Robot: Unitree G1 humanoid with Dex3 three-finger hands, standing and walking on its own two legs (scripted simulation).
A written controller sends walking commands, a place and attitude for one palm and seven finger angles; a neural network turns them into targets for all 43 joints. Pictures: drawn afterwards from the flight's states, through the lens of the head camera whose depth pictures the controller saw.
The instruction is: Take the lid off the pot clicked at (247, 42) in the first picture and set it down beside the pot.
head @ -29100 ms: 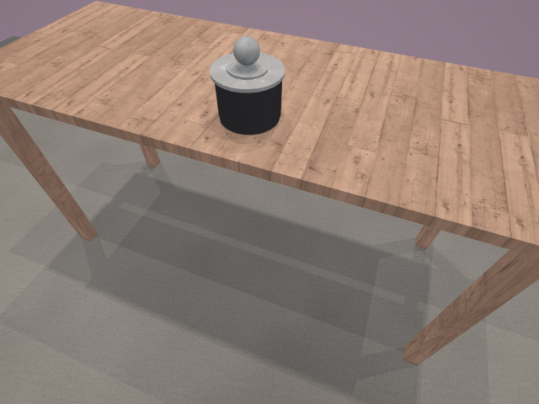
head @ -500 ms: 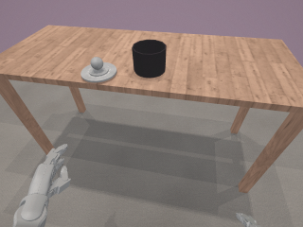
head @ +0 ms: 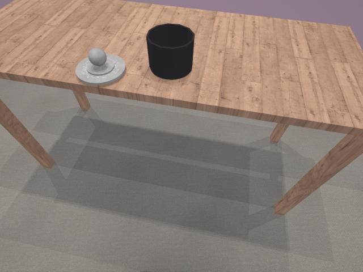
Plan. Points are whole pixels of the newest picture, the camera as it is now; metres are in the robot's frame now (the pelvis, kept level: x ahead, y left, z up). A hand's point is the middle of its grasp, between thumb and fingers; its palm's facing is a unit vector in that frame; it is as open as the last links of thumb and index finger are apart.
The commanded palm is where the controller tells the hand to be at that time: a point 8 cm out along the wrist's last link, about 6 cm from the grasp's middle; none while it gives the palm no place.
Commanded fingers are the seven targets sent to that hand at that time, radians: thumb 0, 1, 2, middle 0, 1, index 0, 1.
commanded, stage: let the arm hang, fingers relaxed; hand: left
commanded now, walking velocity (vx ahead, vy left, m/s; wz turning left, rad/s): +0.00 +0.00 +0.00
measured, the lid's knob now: (97, 56) +0.68 +0.30 +0.07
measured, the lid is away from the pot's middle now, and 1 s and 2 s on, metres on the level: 0.23 0.23 0.23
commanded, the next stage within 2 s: look to check the result in 0.46 s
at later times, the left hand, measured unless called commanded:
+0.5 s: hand out of the picture +0.08 +0.16 -0.17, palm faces +0.00 -0.98 -0.21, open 7.3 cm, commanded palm none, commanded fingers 0.00 0.90 0.90 -0.20 -0.30 -0.20 -0.30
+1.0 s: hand out of the picture +0.07 +0.15 -0.18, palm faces +0.00 -0.98 -0.21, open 7.3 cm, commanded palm none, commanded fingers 0.00 0.90 0.90 -0.20 -0.30 -0.20 -0.30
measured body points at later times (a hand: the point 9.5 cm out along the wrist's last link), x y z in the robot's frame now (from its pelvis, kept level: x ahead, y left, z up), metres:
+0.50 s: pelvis +0.04 -0.01 +0.00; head +0.07 -0.02 +0.45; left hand +0.08 +0.22 -0.16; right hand +0.03 -0.24 -0.16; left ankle +0.03 +0.12 -0.74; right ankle -0.06 -0.11 -0.74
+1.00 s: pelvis +0.05 -0.02 +0.00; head +0.08 -0.03 +0.45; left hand +0.07 +0.20 -0.16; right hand +0.03 -0.24 -0.16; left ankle +0.03 +0.12 -0.74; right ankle -0.06 -0.11 -0.74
